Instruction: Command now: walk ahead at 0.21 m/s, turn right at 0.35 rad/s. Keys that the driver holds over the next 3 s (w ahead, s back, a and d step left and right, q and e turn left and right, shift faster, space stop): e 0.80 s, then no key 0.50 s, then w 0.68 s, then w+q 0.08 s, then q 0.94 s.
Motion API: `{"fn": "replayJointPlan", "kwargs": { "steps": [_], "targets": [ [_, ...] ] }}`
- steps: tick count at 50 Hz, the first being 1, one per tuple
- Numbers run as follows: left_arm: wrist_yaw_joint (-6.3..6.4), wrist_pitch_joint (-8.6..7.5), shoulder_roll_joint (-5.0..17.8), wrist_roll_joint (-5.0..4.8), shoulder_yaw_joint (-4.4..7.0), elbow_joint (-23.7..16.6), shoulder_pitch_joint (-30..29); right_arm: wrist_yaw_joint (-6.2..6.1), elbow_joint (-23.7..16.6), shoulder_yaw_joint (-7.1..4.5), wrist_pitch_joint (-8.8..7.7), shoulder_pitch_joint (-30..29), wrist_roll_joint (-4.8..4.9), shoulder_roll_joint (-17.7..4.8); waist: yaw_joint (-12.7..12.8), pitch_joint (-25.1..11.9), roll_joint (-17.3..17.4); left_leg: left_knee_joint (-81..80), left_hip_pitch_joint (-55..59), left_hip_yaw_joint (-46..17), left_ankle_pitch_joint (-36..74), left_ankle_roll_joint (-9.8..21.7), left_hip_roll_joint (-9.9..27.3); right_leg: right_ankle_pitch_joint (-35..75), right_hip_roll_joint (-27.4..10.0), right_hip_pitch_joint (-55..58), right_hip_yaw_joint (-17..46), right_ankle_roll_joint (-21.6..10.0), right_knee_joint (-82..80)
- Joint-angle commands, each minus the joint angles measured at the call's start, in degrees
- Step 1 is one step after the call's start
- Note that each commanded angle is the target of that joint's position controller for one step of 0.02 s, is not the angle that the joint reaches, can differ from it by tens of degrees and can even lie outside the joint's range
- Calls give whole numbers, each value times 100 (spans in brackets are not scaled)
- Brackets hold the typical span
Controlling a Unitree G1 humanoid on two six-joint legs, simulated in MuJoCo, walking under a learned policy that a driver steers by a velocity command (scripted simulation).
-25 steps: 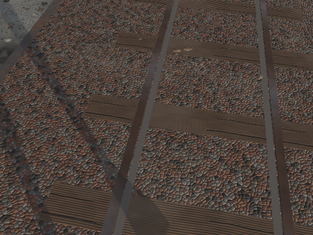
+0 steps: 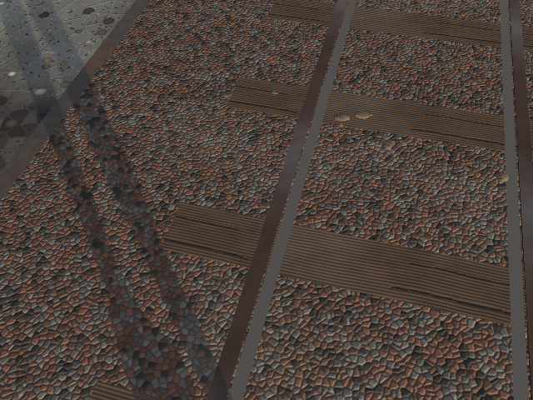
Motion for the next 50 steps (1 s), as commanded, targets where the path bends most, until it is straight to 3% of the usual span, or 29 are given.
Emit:
{"fn": "replayJointPlan", "kwargs": {
  "steps": [1,4,5,6,7,8,9,10,11,13,18,21,23,25,26,27,28,29,30,31,32,34,36,40,46,48,49,50],
  "targets": [
    [114,52,1103,-80,278,-319,-128,13,-330,-101,-26,-109,26,-422,-214,-434,-776,-568,841,85,352,-18,-342,2944,-1297,-140,859,-751,97],
    [198,147,1052,-111,297,-419,-380,35,-247,-210,-92,202,-20,-685,-471,-567,-833,-1228,1422,-21,387,165,-345,2136,-1296,-35,1349,-519,728],
    [206,166,904,-97,262,-473,-422,12,-145,-258,-129,479,-65,-791,-582,-705,-702,-1604,2004,31,927,294,-237,1754,-1010,-194,1302,-343,1178],
    [199,154,582,5,164,-617,-345,-49,-155,-331,-142,820,-176,-1135,-609,-1255,-59,-1440,3131,-647,2549,641,659,590,-542,-782,1036,-85,2255],
    [181,133,185,71,64,-539,595,-98,-243,-348,-32,838,-211,-1285,-274,-1793,1287,-1118,4524,-1880,4249,1507,2004,-2895,178,-2166,506,274,3748],
    [174,162,625,-45,134,-490,857,-64,-259,-311,67,912,-96,-1040,-364,-2166,1327,-1414,4435,-2556,3075,1888,2318,-3163,-45,-2567,595,405,4685],
    [210,260,1003,-110,265,-519,436,-67,-336,-234,109,683,-50,-746,-435,-1688,737,-1623,4019,-2131,1846,1712,1933,-2711,-275,-2839,570,509,5106],
    [264,384,1026,-114,309,-584,111,-79,-352,-192,145,396,-55,-627,-404,-1293,486,-1791,3511,-1645,996,1506,1617,-2292,-433,-2961,474,600,5193],
    [309,516,1020,-85,345,-605,22,-84,-381,-161,177,126,-60,-554,-341,-998,476,-1984,2974,-1284,414,1434,1435,-1993,-564,-2862,461,686,5222],
    [325,660,823,-62,338,-695,50,-109,-345,-184,212,-155,-145,-630,-211,-675,714,-2360,2030,-612,-81,1417,1144,-1522,-597,-2309,233,768,5108],
    [244,658,555,-19,267,-1007,-326,-211,-191,-250,229,-167,-89,-750,-329,-786,584,-2467,2162,15,121,1582,1292,-1092,-774,-1909,33,698,3879],
    [141,660,612,-24,261,-1127,-480,-197,-129,-314,291,-178,-49,-931,-377,-835,602,-2440,2215,227,95,1548,1417,-966,-759,-1447,-159,556,3177],
    [70,687,694,-24,295,-1173,-481,-162,-71,-346,330,-145,13,-1013,-355,-801,615,-2328,2323,298,-18,1456,1501,-935,-717,-1203,-271,415,2693],
    [6,701,696,-13,336,-1094,-214,-145,-15,-364,381,-227,126,-1034,-139,-789,546,-1948,2224,532,-235,1156,1423,-393,-568,-626,-475,169,1696],
    [16,706,797,14,395,-1010,-16,-134,88,-347,410,-37,164,-895,-103,-758,344,-1520,1961,746,-590,836,1239,-113,-451,-194,-397,-27,1203],
    [80,705,1172,30,505,-1019,130,-86,171,-294,442,206,111,-607,-169,-532,-710,-299,1168,1299,-1411,281,708,752,-1099,262,736,-409,361],
    [167,702,1875,44,614,-1231,-40,-76,-152,-241,426,24,-103,-425,-344,-255,-2255,1128,-470,1466,-3341,-273,-268,1795,-2486,461,2846,-1392,58],
    [128,539,1689,261,558,-1312,-23,-124,-284,-321,391,-628,-108,-643,52,-461,-1551,2203,-460,402,-3422,-181,-348,1462,-2509,-44,2942,-1718,-106],
    [126,400,1561,279,512,-1326,-324,-141,-269,-356,398,-552,16,-684,-185,-439,-1269,2490,-479,174,-2870,-57,-267,1154,-2210,-124,2425,-1440,-122],
    [147,329,1416,152,492,-1389,-701,-185,-109,-391,416,-286,32,-704,-384,-415,-1030,2483,-473,93,-2358,-9,-203,886,-1911,-133,2054,-1083,-51],
    [169,314,1202,42,422,-1436,-906,-232,2,-430,425,-160,-23,-786,-435,-462,-982,2470,-466,60,-2059,-22,-178,926,-1793,-89,1890,-888,5],
    [222,328,1027,27,335,-1463,-899,-225,16,-443,392,-75,-37,-737,-496,-625,-988,2652,-157,79,-1688,-95,-301,1466,-1600,-150,1708,-878,94],
    [259,336,1016,28,329,-1458,-756,-206,-9,-420,355,-92,26,-651,-451,-710,-948,2293,-158,41,-1508,-151,-365,1643,-1530,118,1705,-905,174],
    [308,399,1190,-5,396,-1478,-631,-146,-102,-340,312,-333,47,-526,-294,-627,-1072,1005,120,-48,-1466,-268,-457,1250,-1449,254,1977,-936,285],
    [209,479,1121,45,328,-1506,-818,-2,-37,-302,258,-100,105,-630,-220,-692,-1149,-8,1245,112,-1721,-172,-454,1843,-1487,-75,2293,-1013,582],
    [208,508,1044,-7,271,-1500,-984,55,26,-278,210,125,91,-575,-402,-697,-1062,-1001,1770,198,-1138,-30,-469,1910,-1334,-125,2315,-850,806],
    [218,513,979,-30,236,-1474,-975,79,70,-272,182,270,47,-583,-510,-678,-951,-1756,2249,169,-303,85,-391,1595,-1167,-295,2263,-638,886],
    [227,487,821,39,182,-1450,-806,68,64,-307,169,373,-52,-837,-435,-779,-538,-1878,2831,-303,449,284,178,808,-878,-649,2017,-327,1203]
  ]
}}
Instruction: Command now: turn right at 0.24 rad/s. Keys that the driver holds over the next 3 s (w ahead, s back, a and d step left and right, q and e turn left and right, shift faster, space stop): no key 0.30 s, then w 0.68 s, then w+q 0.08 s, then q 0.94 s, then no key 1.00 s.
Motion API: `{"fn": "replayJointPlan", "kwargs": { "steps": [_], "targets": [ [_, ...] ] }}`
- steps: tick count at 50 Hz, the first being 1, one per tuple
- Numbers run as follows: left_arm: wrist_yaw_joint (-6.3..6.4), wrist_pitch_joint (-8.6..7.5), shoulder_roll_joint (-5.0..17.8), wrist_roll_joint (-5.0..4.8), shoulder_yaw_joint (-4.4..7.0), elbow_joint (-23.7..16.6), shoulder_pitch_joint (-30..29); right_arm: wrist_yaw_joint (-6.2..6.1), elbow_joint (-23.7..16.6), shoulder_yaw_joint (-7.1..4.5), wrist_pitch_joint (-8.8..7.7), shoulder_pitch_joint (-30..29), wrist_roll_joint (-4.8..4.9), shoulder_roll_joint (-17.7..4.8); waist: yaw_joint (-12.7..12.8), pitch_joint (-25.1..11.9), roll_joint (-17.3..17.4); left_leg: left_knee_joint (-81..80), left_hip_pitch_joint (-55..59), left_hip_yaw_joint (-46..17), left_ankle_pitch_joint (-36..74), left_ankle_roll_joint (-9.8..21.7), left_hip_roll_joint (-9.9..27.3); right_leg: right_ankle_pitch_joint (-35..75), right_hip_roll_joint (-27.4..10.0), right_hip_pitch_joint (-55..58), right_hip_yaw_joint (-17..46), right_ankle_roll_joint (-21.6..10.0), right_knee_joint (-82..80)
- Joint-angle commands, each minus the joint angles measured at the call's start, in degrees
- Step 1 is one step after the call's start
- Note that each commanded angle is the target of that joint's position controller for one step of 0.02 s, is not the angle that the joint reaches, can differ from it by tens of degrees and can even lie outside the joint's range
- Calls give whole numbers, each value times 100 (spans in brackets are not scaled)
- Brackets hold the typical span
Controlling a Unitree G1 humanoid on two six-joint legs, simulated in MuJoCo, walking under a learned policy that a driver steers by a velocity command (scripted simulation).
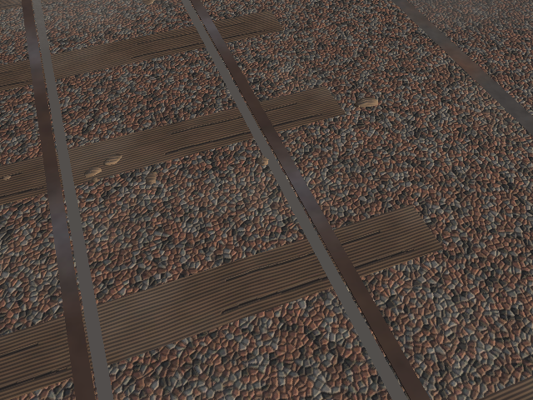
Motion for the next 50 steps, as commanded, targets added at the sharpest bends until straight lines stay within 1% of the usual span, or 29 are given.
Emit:
{"fn": "replayJointPlan", "kwargs": {
  "steps": [1,2,3,4,6,8,10,13,14,15,16,17,19,20,22,24,26,27,28,29,30,31,35,37,40,45,47,48,50],
  "targets": [
    [3,-107,436,139,77,-255,496,-13,-334,-201,-86,118,-173,-1149,303,-766,944,-822,1241,-1418,2808,750,1553,-583,-262,-299,370,-137,676],
    [15,-138,591,113,126,-335,264,-8,-285,-99,-89,0,-240,-851,203,-606,1457,-989,719,-2062,2668,1604,2106,-1699,-136,-532,-50,135,990],
    [38,-134,928,85,222,-265,137,-3,-358,-41,-124,-126,-210,-664,45,-481,1153,-1094,640,-2025,2388,1786,2061,-1963,-283,-560,-56,314,1727],
    [53,-114,982,30,282,-234,41,-26,-315,-52,-137,-124,-160,-715,-3,-444,1040,-1063,755,-1864,2265,1697,1900,-1937,-260,-781,-85,414,2211],
    [76,-20,789,28,274,-109,139,-51,-279,-34,-157,-236,-32,-727,47,-355,828,-943,835,-1504,2256,1486,1690,-1684,-426,-899,12,604,2500],
    [44,-12,423,17,155,-17,201,-54,-197,-4,-89,-317,-12,-646,94,-359,855,-844,757,-974,2417,1288,1312,-1458,-514,-524,-338,690,1773],
    [17,-53,239,-9,76,40,63,-53,-106,8,-2,-181,-31,-614,-72,-461,1013,-712,806,-763,2671,1232,1145,-1034,-536,-45,-639,689,802],
    [-10,-59,387,-4,124,250,258,-38,44,48,38,44,48,-608,14,-500,902,-554,692,-688,2206,968,987,657,-469,921,-805,468,-1104],
    [10,-50,635,52,158,202,204,-12,85,86,-19,191,5,-548,-73,-573,596,-550,397,-668,1630,672,912,1370,-781,1376,-414,312,-1072],
    [47,-24,999,75,222,171,206,48,94,100,-96,337,-113,-535,-294,-647,-96,-373,145,-344,979,414,582,2331,-1189,1582,-77,71,-668],
    [-15,-27,769,91,179,345,250,51,184,160,-113,354,-110,-279,-296,-791,-651,-445,512,111,-54,146,225,758,-1116,1074,-113,-167,-715],
    [-68,-45,599,86,155,321,237,34,194,144,-94,12,-89,-430,-69,-509,-478,-108,447,329,-552,18,44,-595,-980,779,-61,-257,-941],
    [-58,-110,881,87,212,413,505,-23,131,110,-64,-217,31,-406,106,84,-888,724,-370,654,-1340,65,-202,-2621,-1341,466,675,-555,-1586],
    [-50,-182,987,59,238,469,679,-33,45,109,-90,-308,78,-393,180,415,-1175,1038,-722,608,-1381,144,-177,-3072,-1694,358,1250,-772,-1891],
    [4,-314,934,20,218,530,770,12,-15,74,-233,-324,162,-417,155,691,-1390,1499,-1112,294,-1464,411,113,-2863,-2106,353,1760,-1008,-2103],
    [15,-376,856,-56,198,484,626,111,41,68,-376,-158,213,-382,15,653,-1211,1061,-977,257,-1611,650,237,-2368,-2081,475,1542,-939,-2011],
    [-7,-370,817,-130,183,381,223,178,407,28,-448,516,160,-353,-378,368,-908,-50,617,571,-364,689,-4,-1714,-1611,-176,784,-675,-1680],
    [-13,-380,675,-83,148,349,159,182,636,-26,-436,967,113,-428,-534,190,-702,-148,1323,512,-94,616,-59,-1383,-1351,-511,437,-539,-1226],
    [-34,-415,340,-21,48,250,20,163,797,-90,-433,1575,96,-649,-730,10,0,-620,1979,-432,-587,758,579,-1017,-947,-1053,-104,-275,-31],
    [-14,-502,95,-38,-6,-15,-22,174,823,-219,-449,2018,90,-1301,-775,-106,1490,-1618,2515,-2747,-1737,1448,1801,-1321,-281,-2135,-841,109,1737],
    [20,-593,446,-193,93,-74,-49,195,779,-161,-503,1883,-4,-1202,-700,166,1381,-2044,2199,-3890,-2470,1986,2402,-2005,-405,-2764,-427,100,2893],
    [-16,-662,594,-278,135,-11,81,165,647,-58,-550,1482,20,-867,-482,549,945,-2046,2067,-3485,-2671,1888,2269,-1502,-751,-3133,-219,-18,3327],
    [-170,-758,445,-62,156,97,-42,115,500,71,-522,1272,-1,-571,-341,413,567,-2112,1921,-1588,-457,1280,1460,78,-1199,-2891,-570,-48,2813],
    [-231,-734,251,-37,105,11,-260,71,540,80,-479,1451,13,-626,-394,331,537,-2140,1863,-1033,584,1296,1293,459,-1144,-2743,-807,123,2269],
    [-292,-737,-3,-68,-18,-197,-832,-8,553,69,-417,1564,13,-789,-525,413,502,-2211,1426,-462,1137,1239,1114,1150,-990,-2198,-1032,277,1050],
    [-425,-759,127,-138,-41,-435,-1411,-32,666,37,-368,1903,104,-886,-569,658,546,-2230,1475,-309,1268,1200,1419,1622,-830,-1712,-1038,125,101],
    [-457,-775,296,-129,7,-453,-1343,-37,666,-2,-331,1869,121,-939,-378,559,563,-1938,1830,-257,2000,1096,1571,1387,-771,-1512,-1016,-67,-61],
    [-449,-774,427,-115,62,-405,-1111,-41,645,-32,-311,1818,112,-1012,-194,343,626,-1581,1966,-184,2960,1034,1579,1214,-650,-1126,-1088,-177,-63],
    [-358,-737,811,-102,284,12,366,-51,596,-16,-232,1764,71,-964,607,-648,598,256,1531,99,4413,792,1221,1101,-395,982,-1279,-492,-111]
  ]
}}
Over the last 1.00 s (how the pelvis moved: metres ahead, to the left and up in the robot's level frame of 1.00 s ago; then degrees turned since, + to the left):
0.10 0.00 -0.01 -32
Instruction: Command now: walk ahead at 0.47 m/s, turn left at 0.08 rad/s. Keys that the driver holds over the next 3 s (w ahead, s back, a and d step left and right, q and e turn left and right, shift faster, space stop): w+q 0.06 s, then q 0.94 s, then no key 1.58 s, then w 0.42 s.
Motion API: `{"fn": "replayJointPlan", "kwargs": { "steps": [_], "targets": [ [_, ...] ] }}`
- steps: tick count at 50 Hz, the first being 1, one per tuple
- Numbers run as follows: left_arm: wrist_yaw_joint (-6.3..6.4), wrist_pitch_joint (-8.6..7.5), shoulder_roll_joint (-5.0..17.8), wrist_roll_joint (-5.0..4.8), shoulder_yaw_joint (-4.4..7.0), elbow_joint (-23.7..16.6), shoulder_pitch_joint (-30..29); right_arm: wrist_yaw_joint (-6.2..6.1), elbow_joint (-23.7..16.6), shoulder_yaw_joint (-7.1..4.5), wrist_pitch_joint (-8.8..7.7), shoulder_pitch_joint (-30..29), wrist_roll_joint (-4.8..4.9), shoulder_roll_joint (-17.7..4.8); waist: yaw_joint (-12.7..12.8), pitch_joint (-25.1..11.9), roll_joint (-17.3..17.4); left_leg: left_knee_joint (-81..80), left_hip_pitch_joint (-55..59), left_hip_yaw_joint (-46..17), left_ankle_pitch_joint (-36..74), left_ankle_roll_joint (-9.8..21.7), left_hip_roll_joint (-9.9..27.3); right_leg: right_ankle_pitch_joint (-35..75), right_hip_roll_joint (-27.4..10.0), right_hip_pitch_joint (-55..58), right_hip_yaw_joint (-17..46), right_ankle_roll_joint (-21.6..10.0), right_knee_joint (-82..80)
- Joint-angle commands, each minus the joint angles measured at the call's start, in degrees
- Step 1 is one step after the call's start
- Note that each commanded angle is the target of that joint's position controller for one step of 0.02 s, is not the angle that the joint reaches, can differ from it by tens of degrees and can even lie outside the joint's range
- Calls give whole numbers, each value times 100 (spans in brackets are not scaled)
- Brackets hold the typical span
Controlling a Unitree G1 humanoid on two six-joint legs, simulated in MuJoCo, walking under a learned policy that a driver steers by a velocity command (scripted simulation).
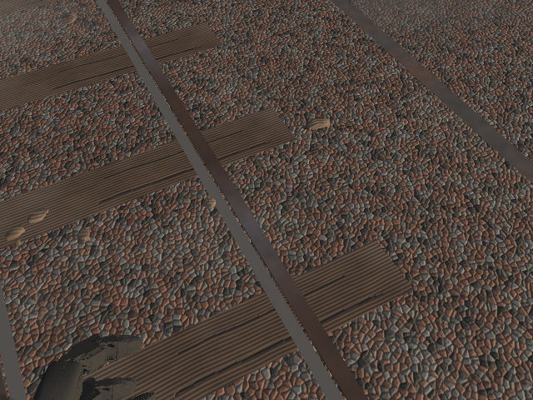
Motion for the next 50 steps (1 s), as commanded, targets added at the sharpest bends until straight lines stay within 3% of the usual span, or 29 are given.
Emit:
{"fn": "replayJointPlan", "kwargs": {
  "steps": [1,2,3,4,5,6,8,11,13,17,22,24,25,26,27,28,29,30,31,33,37,40,43,46,47,48,49,50],
  "targets": [
    [171,19,1421,63,552,265,2440,-38,-488,-92,2,-215,-147,-765,1592,-1627,26,3462,-2303,-142,3938,513,762,-425,-868,4098,1061,-624,298],
    [119,15,1806,136,581,377,2590,11,-547,153,-109,649,-71,162,1027,-2624,-1689,5450,-4182,-339,-560,227,-372,-2105,-2298,5609,3995,-1501,-614],
    [118,-7,1156,124,431,344,2469,42,-515,-42,-217,102,127,-651,1300,-2166,-1066,6064,-4738,-988,-708,292,-158,-2938,-2201,5044,4393,-1294,-1326],
    [139,-42,963,129,344,315,1922,33,-737,-158,-258,-524,259,-956,1193,-1089,-812,6122,-5024,-836,-240,334,65,-2068,-2059,4126,3358,-1025,-1401],
    [138,-74,836,157,297,295,1495,-23,-746,-155,-253,-704,210,-872,963,-680,-367,5908,-4720,-715,221,287,333,-600,-1851,3297,2478,-916,-1425],
    [110,-112,653,194,259,309,1204,-64,-692,-188,-194,-699,94,-775,758,-453,-281,5617,-4379,-713,429,215,461,647,-1602,2677,1712,-813,-1458],
    [85,-210,498,275,240,392,913,-93,-578,-200,12,-321,75,-515,426,-473,-425,5331,-3648,-709,594,101,572,1958,-1365,2018,835,-751,-1584],
    [166,-255,680,279,281,512,678,-117,-851,-220,225,-548,17,-370,255,-244,-435,4821,-3816,-553,958,-65,532,2662,-1357,1590,122,-874,-1765],
    [276,-180,783,264,308,578,680,-70,-1070,-204,250,-840,-44,-334,306,-231,-404,4074,-3886,-432,1575,-134,567,2521,-1272,1654,-261,-877,-1802],
    [430,33,995,199,349,675,815,121,-1454,-166,241,-1502,-51,-286,599,-326,-240,2899,-3789,-139,2364,-114,495,2369,-1303,2127,-627,-852,-1657],
    [470,331,1197,19,433,736,918,291,-1909,-276,317,-1835,-60,-512,648,-318,-306,2317,-3883,109,1457,164,300,2365,-1625,2834,-608,-672,-807],
    [507,419,1164,-50,439,684,819,297,-1919,-374,300,-1416,-50,-643,376,-523,-257,1644,-3205,340,1624,421,-21,2815,-1436,2801,-790,-389,219],
    [500,429,1050,-5,411,725,1082,219,-1830,-513,264,-902,-80,-973,185,-858,174,1085,-2260,103,3074,671,-106,2407,-1017,2454,-962,-34,1274],
    [452,377,767,262,302,535,1180,55,-1893,-692,280,-606,-122,-1690,273,-1312,1474,1303,-878,-1636,6200,1300,1148,-473,-414,934,-1069,434,3066],
    [380,343,639,308,226,364,1242,57,-2096,-636,266,-793,-260,-1748,472,-2169,1829,995,19,-3695,5971,2607,2206,-3924,561,-428,-111,667,4568],
    [312,340,968,159,310,466,986,125,-2198,-531,234,-958,-179,-1334,225,-2193,816,773,-250,-3244,5205,2414,2004,-3713,232,-600,701,574,4838],
    [309,358,951,39,316,380,748,120,-2228,-475,200,-1279,-111,-1143,358,-1617,542,722,-771,-2613,4479,2063,1719,-3268,62,-770,677,484,4667],
    [372,397,876,88,320,452,714,97,-2230,-453,215,-1524,-33,-1020,502,-1146,126,606,-1312,-2219,3756,1715,1392,-2874,-94,-781,640,503,4196],
    [444,447,961,159,356,442,669,39,-2263,-428,252,-1717,-5,-938,598,-947,246,489,-1747,-2033,3267,1548,1198,-2545,-172,-598,644,537,3766],
    [455,495,848,165,342,482,844,-29,-2355,-438,308,-1833,-118,-978,741,-919,593,369,-2257,-1853,3119,1488,914,-2184,-7,-98,533,639,3368],
    [490,479,685,148,270,458,773,-151,-2402,-508,351,-1699,-85,-1093,634,-1080,706,435,-2232,-1949,2728,1467,824,-1910,104,157,622,817,2266],
    [456,461,734,119,276,427,688,-177,-2459,-518,419,-1748,-97,-1102,555,-1033,900,406,-2410,-2224,1894,1373,753,-1737,184,437,663,819,1697],
    [386,383,804,90,305,401,719,-154,-2501,-509,472,-1759,-86,-1073,514,-966,1057,508,-2332,-2619,1734,1282,738,-1800,264,652,682,718,1093],
    [301,289,844,91,364,530,1202,-183,-2562,-477,551,-1894,10,-1006,788,-935,1037,904,-2499,-2695,1827,964,475,-1009,247,1511,534,472,-475],
    [316,294,1166,170,456,557,1395,-196,-2578,-423,564,-1745,13,-821,757,-967,580,1453,-3006,-2377,1138,660,146,-837,-477,2104,1070,214,-906],
    [365,365,1708,282,565,492,1216,-175,-2673,-360,544,-1473,-10,-525,395,-789,-1069,2717,-4155,-1201,-497,283,-828,-62,-1766,2490,2455,-487,-1152],
    [347,359,1539,444,531,399,1116,-155,-2740,-494,462,-1598,-76,-983,559,-637,-1518,4050,-4573,-919,-1107,20,-761,291,-2380,1991,3244,-1215,-1366],
    [383,339,1225,415,441,225,773,-136,-2608,-607,457,-1504,-48,-1279,463,-557,-982,4773,-4490,-1071,-706,-51,-544,319,-2139,1880,2741,-1152,-1274]
  ]
}}
Over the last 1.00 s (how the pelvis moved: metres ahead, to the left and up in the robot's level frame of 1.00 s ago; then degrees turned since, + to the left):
0.22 -0.03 -0.01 -1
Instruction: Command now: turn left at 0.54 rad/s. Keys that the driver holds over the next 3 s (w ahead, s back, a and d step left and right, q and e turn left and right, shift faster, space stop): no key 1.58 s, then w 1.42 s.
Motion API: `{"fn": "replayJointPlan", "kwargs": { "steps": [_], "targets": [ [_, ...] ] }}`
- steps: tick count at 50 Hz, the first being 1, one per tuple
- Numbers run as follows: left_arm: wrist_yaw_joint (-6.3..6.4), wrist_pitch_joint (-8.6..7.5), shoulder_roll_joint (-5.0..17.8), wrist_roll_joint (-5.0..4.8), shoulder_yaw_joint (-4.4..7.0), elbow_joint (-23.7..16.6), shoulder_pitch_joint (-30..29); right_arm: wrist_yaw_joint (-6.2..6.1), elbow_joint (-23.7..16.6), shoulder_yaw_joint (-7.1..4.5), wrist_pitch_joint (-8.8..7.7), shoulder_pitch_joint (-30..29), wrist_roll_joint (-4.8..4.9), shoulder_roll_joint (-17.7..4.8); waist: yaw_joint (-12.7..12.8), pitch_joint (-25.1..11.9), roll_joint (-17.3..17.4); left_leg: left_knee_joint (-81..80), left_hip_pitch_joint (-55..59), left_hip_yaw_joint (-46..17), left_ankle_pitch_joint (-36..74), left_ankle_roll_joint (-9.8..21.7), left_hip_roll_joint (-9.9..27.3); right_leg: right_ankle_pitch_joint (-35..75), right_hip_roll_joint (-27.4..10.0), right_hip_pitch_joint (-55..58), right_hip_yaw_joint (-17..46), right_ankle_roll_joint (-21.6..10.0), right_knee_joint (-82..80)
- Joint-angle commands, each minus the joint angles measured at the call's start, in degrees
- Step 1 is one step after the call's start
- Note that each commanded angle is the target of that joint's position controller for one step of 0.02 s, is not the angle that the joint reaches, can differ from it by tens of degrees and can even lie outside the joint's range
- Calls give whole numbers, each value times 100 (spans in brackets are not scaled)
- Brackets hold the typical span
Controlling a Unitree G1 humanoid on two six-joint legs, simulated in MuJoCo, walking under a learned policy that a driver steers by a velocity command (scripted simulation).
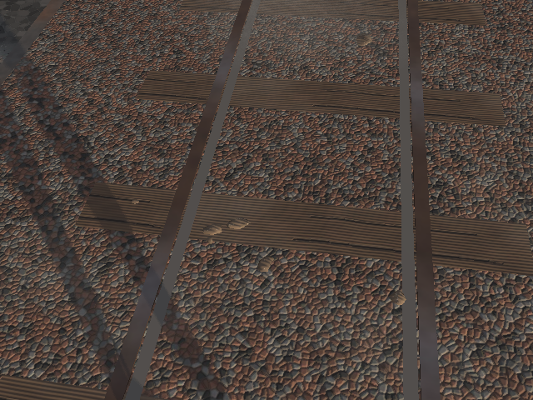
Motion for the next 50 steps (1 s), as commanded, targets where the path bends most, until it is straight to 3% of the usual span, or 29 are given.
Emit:
{"fn": "replayJointPlan", "kwargs": {
  "steps": [1,3,6,9,12,14,15,16,17,18,19,20,23,33,50],
  "targets": [
    [73,-80,787,25,185,-578,-492,-1,-285,-352,-76,349,1,-1001,-207,-352,-1010,2159,-772,64,-518,-216,288,1594,-1887,653,1709,-1200,-1266],
    [103,-68,645,-129,114,-583,-474,-23,-169,-264,18,472,-34,-654,-138,-268,-936,2638,-866,103,-144,-405,272,1894,-1553,820,1147,-1088,-1149],
    [127,1,682,-105,114,-497,-101,-17,-332,-131,-2,100,35,-374,101,-301,-1075,1897,-806,384,10,-539,331,2252,-1392,1242,733,-1201,-1111],
    [108,41,831,-130,153,-469,-50,21,-439,2,-21,-137,-24,-165,222,-483,-1285,578,-86,635,-149,-559,602,2440,-1448,1375,576,-1221,-991],
    [38,71,984,-197,184,-398,34,54,-401,7,-17,-86,6,-250,276,-502,-1412,-572,718,988,4,-481,614,2635,-1517,1184,618,-1250,-884],
    [14,77,917,-288,136,-338,-28,72,-197,-1,-25,282,-5,-224,49,-450,-1249,-2086,1488,1137,1152,-262,545,2547,-1411,961,541,-1067,-647],
    [2,37,794,-304,87,-226,208,64,-175,-11,-27,311,-31,-322,49,-446,-1072,-2665,2051,939,1812,-88,645,2224,-1311,676,487,-778,-585],
    [-42,-41,588,-146,-1,-217,359,14,-222,-44,-21,387,-64,-588,148,-766,-484,-2458,2864,218,3089,100,1276,1442,-1056,223,250,-345,-253],
    [-108,-142,282,28,-101,-255,565,-25,-289,-74,7,119,-149,-893,487,-848,705,-2034,2916,-408,4031,614,1976,-9,-530,-203,-281,86,-57],
    [-76,-139,371,27,-109,-251,221,46,-288,43,-43,-67,-191,-401,251,-859,670,-2098,2225,-406,3223,911,1977,-227,-538,284,-218,276,-277],
    [-69,-123,529,-2,-82,-261,-4,107,-258,94,-102,-168,-211,-226,210,-677,492,-2134,2075,-213,2461,736,1644,211,-508,433,-259,341,-366],
    [-49,-102,584,-24,-69,-210,-98,127,-203,87,-144,-111,-234,-249,118,-571,455,-2147,1956,-53,2082,542,1418,436,-468,473,-324,353,-336],
    [-11,-31,630,-56,-61,-97,23,134,-93,110,-236,-10,-187,-304,144,-243,431,-2169,1660,17,2077,389,1302,688,-495,580,-278,323,-435],
    [55,-14,590,-90,-64,384,161,106,167,146,-256,13,-163,-199,155,-180,-55,-2145,1601,170,2014,341,1127,816,-532,829,-296,356,-615],
    [154,15,535,-129,-71,1051,274,15,1031,143,-260,293,-115,-165,150,-83,-152,-2060,1643,495,2089,203,903,781,-500,820,-376,317,-686]
  ]
}}
Over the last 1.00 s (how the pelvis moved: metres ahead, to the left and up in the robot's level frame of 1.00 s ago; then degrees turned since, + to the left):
0.27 -0.03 0.01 31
